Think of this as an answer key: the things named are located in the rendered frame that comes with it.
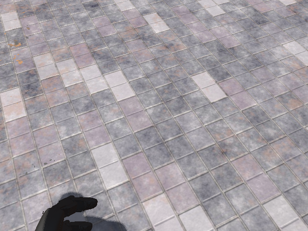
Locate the left robot hand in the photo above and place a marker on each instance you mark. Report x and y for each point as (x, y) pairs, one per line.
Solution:
(53, 218)

